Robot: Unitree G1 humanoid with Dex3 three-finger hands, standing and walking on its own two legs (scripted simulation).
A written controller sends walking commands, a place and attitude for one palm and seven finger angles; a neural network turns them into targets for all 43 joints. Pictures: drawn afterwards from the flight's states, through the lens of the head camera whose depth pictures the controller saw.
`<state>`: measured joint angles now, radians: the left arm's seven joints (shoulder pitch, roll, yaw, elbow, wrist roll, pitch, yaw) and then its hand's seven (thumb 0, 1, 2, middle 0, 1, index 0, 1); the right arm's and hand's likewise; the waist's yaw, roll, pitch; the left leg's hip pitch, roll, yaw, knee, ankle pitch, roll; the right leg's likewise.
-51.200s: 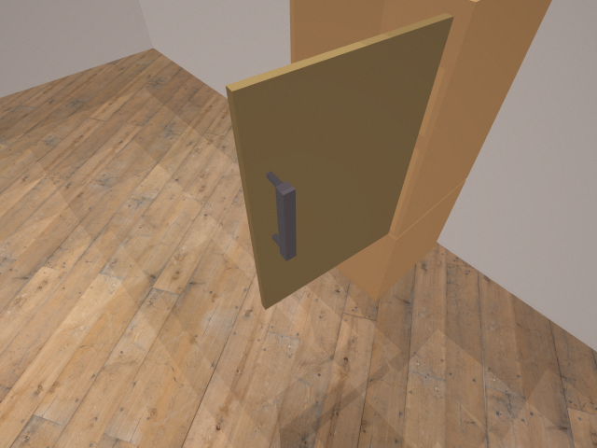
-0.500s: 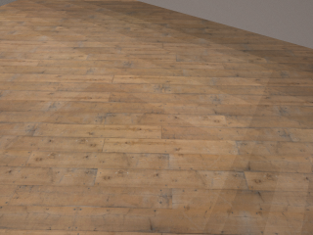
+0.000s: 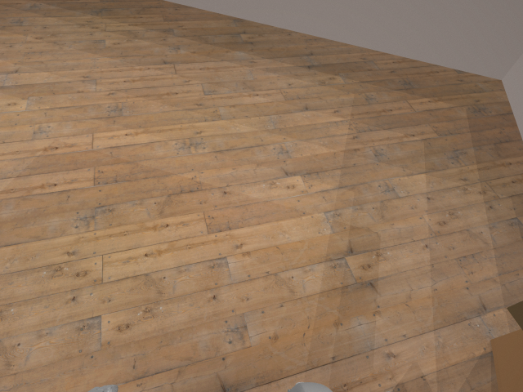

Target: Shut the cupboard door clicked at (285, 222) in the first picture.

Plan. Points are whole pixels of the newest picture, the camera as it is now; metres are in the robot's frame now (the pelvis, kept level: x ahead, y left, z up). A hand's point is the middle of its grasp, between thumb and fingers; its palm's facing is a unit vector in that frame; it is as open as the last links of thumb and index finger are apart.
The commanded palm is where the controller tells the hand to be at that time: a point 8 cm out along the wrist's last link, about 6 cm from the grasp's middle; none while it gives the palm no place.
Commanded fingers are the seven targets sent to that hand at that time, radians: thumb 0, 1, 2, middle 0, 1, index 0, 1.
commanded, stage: turn to face it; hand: left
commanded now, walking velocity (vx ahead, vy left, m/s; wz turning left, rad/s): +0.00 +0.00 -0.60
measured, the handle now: out of the picture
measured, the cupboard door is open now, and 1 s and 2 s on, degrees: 32 32 32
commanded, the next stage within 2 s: take the last steps up to it in 1.94 s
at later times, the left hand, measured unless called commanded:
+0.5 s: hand (190, 371) +0.17 +0.12 -0.15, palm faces -0.30 -0.92 -0.25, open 7.3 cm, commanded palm none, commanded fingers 0.00 0.90 0.90 -0.20 -0.30 -0.20 -0.30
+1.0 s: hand (192, 321) +0.25 +0.14 -0.16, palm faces -0.51 -0.84 -0.20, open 7.3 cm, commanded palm none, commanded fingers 0.00 0.90 0.90 -0.20 -0.30 -0.20 -0.30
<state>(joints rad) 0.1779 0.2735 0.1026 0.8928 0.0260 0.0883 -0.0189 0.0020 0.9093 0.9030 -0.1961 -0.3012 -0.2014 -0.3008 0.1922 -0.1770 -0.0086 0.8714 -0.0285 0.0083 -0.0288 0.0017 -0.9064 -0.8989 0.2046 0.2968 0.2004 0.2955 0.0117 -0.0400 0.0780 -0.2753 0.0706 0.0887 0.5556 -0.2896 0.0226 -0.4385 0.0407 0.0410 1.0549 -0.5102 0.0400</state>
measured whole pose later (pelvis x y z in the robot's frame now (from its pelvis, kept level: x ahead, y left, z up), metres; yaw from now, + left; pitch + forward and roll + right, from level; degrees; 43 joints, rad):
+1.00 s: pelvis +0.06 +0.00 +0.01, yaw -35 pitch +1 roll -3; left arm 0.18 0.28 0.11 0.89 0.02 0.09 -0.04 0.00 0.91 0.90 -0.19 -0.30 -0.20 -0.30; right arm 0.22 -0.19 -0.01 0.86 -0.02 0.01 -0.03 0.00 -0.90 -0.90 0.21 0.30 0.20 0.30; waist 0.02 -0.03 0.08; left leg -0.21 0.10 0.17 0.47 -0.28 0.03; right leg -0.49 -0.02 0.00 1.14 -0.41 0.07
